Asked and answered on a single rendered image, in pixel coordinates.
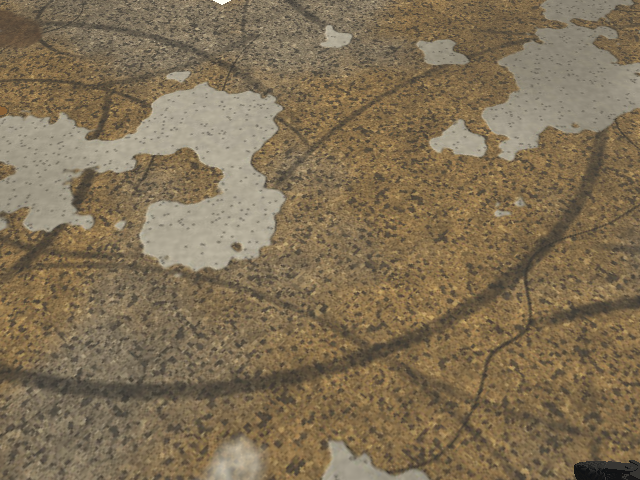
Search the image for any right robot hand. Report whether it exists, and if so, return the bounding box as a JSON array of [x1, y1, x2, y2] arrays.
[[574, 460, 640, 480]]

